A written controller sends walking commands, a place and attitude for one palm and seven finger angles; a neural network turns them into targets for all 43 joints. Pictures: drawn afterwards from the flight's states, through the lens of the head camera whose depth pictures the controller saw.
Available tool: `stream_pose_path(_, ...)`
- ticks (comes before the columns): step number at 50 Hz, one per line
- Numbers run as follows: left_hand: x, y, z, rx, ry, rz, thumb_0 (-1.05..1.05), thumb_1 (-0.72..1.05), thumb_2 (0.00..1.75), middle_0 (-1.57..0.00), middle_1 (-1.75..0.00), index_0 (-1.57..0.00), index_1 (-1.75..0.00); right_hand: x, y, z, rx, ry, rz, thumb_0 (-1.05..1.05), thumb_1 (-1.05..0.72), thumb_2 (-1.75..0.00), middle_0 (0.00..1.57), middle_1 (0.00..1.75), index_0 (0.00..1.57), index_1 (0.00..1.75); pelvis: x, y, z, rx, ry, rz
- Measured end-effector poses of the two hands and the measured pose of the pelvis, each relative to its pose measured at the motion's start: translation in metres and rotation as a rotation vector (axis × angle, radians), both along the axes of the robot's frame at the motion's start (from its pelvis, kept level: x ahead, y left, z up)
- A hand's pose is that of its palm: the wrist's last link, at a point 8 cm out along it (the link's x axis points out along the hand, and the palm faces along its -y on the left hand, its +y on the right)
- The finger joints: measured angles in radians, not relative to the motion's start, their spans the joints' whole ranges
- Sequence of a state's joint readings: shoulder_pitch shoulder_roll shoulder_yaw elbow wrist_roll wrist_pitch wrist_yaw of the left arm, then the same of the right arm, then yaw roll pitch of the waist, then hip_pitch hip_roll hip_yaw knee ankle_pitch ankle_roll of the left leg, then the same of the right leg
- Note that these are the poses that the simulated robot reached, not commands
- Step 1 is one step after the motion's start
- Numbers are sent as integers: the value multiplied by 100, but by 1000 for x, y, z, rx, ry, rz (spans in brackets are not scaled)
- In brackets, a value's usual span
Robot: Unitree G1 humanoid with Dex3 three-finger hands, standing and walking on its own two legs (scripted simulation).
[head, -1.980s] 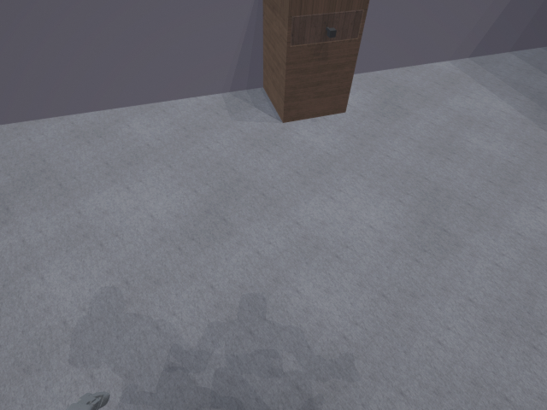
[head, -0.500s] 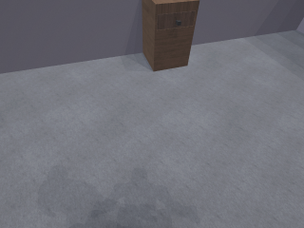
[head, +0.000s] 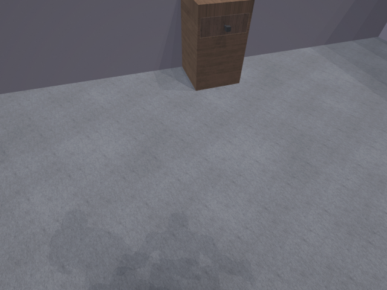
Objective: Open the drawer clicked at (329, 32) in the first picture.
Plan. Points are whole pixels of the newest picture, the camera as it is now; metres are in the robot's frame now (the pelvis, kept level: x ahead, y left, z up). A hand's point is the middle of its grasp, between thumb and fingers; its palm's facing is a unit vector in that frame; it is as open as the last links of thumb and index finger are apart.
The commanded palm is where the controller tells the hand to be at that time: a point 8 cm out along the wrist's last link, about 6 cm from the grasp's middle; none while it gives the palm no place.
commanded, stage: walk to a spot facing it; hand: left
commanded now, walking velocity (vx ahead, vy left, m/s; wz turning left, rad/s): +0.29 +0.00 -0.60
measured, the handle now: (226, 27) +1.90 -0.15 -0.23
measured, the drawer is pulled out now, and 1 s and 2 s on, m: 0.00 0.00 0.00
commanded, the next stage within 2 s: none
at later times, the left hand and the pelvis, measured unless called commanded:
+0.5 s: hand out of the picture +0.07 +0.14 -0.17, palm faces -0.16 -0.97 -0.16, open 7.4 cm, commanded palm none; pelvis +0.10 -0.04 +0.00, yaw -14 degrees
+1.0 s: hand (164, 173) +0.50 +0.13 -0.17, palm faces -0.44 -0.88 -0.20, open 7.4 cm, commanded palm none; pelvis +0.32 -0.01 +0.00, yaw -28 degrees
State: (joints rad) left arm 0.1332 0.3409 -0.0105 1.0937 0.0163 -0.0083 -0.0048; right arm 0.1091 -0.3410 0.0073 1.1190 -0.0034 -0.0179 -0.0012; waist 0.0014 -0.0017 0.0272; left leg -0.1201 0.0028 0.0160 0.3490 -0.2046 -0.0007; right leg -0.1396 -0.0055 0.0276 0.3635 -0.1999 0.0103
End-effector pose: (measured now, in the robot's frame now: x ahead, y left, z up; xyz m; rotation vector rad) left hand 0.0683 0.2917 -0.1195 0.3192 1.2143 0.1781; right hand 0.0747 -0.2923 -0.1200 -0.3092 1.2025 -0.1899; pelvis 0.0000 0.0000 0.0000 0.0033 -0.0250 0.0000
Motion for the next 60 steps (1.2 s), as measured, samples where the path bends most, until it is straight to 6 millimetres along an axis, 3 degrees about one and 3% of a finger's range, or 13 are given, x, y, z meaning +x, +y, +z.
stream_pose_path(7,-8,-18,-14,-39,68,-9,1,90,90,-20,-30,-20,-30,-12,11,-14,43,10,-56,1,-90,-90,20,30,21,30,11,-3,-7,6,13,-60)
stream_pose_path(14,-3,-62,-29,-89,155,-50,1,90,90,-20,-30,-20,-30,-45,9,-45,113,74,-183,1,-90,-90,20,30,21,30,39,-24,-23,5,13,-150)
stream_pose_path(17,1,-80,-32,-104,138,-23,1,90,90,-20,-30,-20,-30,-48,7,-50,127,148,-200,1,-90,-90,20,30,21,30,53,-32,-24,-11,18,-154)
stream_pose_path(20,-1,-95,-26,-123,182,-19,1,90,90,-20,-30,-20,-30,-29,6,-41,136,141,-216,1,-90,-90,20,30,20,30,69,-36,-15,-8,28,-185)
stream_pose_path(24,4,-106,-18,-146,272,-46,1,90,90,-20,-30,-20,-30,18,6,-27,146,43,-251,1,-90,-90,20,30,20,30,94,-37,-6,4,45,-231)
stream_pose_path(29,35,-102,-18,-150,329,-71,1,90,90,-20,-30,-20,-30,90,11,-18,151,-73,-267,1,-90,-90,20,30,20,30,134,-31,-5,0,58,-280)
stream_pose_path(35,111,-74,-41,-135,326,-96,1,90,90,-20,-30,-20,-30,182,24,-16,120,-185,-249,1,-90,-90,20,30,20,30,198,-15,-21,-13,54,-331)
stream_pose_path(38,168,-59,-55,-125,309,-148,1,90,90,-20,-30,-20,-30,204,29,-17,85,-232,-280,1,-90,-90,20,30,20,30,226,-8,-29,-13,38,-378)
stream_pose_path(43,293,-64,-45,-119,165,-283,1,91,90,-20,-30,-19,-30,184,45,-10,82,-150,-407,1,-90,-90,20,30,21,30,265,-6,-14,-11,32,-434)
stream_pose_path(49,425,-107,-21,-145,-6,-417,1,91,90,-19,-30,-19,-30,135,60,-8,83,38,-582,0,-93,-90,20,30,21,30,315,-12,-3,-3,47,-482)
stream_pose_path(55,516,-178,-16,-181,-51,-553,1,91,90,-19,-30,-19,-30,102,88,-10,149,228,-719,0,-92,-90,20,30,20,30,363,-35,-4,2,44,-525)
stream_pose_path(60,573,-255,-23,-216,-57,-659,1,91,90,-19,-30,-19,-30,99,112,-14,246,365,-818,1,-91,-90,19,30,20,30,404,-70,-13,2,45,-559)
